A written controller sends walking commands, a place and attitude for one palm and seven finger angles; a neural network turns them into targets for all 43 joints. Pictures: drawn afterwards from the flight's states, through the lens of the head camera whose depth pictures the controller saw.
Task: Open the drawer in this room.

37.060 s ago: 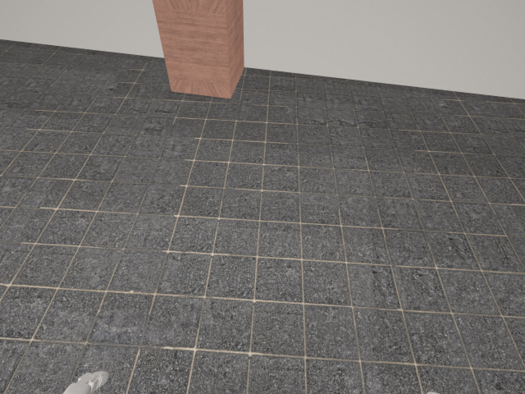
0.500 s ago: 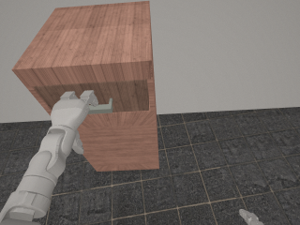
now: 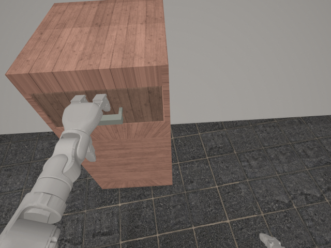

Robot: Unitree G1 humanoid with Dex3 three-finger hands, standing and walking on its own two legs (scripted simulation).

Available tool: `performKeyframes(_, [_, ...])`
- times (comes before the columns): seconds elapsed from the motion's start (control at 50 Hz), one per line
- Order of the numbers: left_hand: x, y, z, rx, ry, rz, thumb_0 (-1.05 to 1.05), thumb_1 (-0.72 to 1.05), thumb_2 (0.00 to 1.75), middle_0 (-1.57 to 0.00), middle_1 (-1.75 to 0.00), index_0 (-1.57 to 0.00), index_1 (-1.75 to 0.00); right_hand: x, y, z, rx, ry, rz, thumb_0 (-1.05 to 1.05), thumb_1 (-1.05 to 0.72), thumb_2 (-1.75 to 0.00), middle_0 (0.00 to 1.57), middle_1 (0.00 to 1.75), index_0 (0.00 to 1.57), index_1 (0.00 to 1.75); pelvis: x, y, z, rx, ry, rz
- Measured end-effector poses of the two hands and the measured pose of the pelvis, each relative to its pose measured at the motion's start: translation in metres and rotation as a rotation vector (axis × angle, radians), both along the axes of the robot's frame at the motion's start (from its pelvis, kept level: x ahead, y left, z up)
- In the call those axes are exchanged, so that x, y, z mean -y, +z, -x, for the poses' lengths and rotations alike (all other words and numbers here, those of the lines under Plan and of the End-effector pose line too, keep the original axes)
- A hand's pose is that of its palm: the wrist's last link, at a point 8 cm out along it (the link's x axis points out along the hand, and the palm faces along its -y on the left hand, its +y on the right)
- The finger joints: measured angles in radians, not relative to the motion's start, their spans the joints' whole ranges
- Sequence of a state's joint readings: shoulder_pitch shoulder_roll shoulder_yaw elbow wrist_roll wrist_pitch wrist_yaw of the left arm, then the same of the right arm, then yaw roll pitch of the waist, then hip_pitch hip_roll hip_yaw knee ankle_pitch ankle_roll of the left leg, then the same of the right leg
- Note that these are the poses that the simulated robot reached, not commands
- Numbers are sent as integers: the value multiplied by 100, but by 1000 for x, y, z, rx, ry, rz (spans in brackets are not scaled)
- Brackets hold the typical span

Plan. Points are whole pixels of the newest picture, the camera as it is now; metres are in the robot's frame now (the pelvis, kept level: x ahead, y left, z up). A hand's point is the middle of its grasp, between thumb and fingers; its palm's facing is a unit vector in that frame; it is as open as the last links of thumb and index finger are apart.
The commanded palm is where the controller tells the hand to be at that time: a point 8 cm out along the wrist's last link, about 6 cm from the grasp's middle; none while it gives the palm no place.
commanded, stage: move the hooked fingers above the handle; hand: left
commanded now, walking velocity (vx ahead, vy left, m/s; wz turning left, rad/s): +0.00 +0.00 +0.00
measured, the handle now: (102, 115) +0.50 +0.24 -0.02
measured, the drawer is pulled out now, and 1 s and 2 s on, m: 0.00 0.00 0.00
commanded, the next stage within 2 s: lower the fingers behind the handle in 1.08 s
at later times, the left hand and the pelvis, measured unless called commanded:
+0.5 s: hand (97, 115) +0.45 +0.23 +0.04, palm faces +0.00 -0.03 -1.00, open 13.8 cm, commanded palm +0.42 +0.24 +0.10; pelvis +0.00 +0.00 -0.01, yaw -1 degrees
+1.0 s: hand (95, 116) +0.45 +0.23 +0.04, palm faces -0.03 -0.02 -1.00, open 13.8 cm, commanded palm +0.43 +0.24 +0.10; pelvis -0.01 +0.00 -0.01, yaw -1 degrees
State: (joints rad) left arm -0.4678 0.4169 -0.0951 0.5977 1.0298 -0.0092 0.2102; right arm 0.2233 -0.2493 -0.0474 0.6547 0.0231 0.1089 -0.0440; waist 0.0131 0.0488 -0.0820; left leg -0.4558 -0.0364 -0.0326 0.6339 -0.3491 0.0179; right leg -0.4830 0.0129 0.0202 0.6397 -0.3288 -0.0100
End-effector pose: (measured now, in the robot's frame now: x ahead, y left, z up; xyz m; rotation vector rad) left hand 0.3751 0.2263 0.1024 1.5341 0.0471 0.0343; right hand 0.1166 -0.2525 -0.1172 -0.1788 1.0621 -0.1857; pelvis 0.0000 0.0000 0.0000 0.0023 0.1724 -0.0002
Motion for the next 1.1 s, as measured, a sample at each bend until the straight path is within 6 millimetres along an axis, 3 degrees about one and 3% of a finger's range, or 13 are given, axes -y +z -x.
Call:
performKeyframes(0.18, [-9, 0, -23, -12, 52, -29, 0, -49, 30, -32, -120, -32, -120, 2, -7, 23, -60, -27, 1, 1, -91, -90, 20, 30, 20, 30, 0, -2, 2, -33, 0, 4])
performKeyframes(0.38, [7, -13, -41, -44, -14, -3, 0, -49, 30, -32, -120, -32, -120, 12, -11, 65, -157, -85, 23, 1, -91, -90, 20, 30, 20, 30, 1, -5, 2, -60, -10, 5])
performKeyframes(0.56, [-3, -12, -51, -2, 31, -11, 0, -49, 30, -35, -123, -32, -120, 19, -13, 93, -216, -132, 25, 1, -91, -90, 20, 30, 20, 30, 1, -7, 3, -91, -29, 7])
performKeyframes(0.7, [-14, -13, -44, -45, 66, -24, 0, -49, 30, -33, -121, -32, -120, 18, -12, 91, -205, -134, 21, 1, -91, -90, 20, 30, 20, 30, 1, -5, 3, -80, -24, 8])
performKeyframes(0.9, [0, -8, -47, -10, -2, -7, 0, -49, 30, -32, -120, -32, -120, 16, -8, 70, -149, -99, 34, 1, -91, -90, 20, 30, 20, 30, -1, -6, 5, -77, -11, 12])
performKeyframes(1.1, [-7, -11, -54, -24, 31, -22, 0, -49, 30, -34, -123, -33, -121, 11, -10, 67, -147, -93, 26, 0, -91, -90, 20, 30, 20, 30, -2, -6, 4, -91, -17, 11])
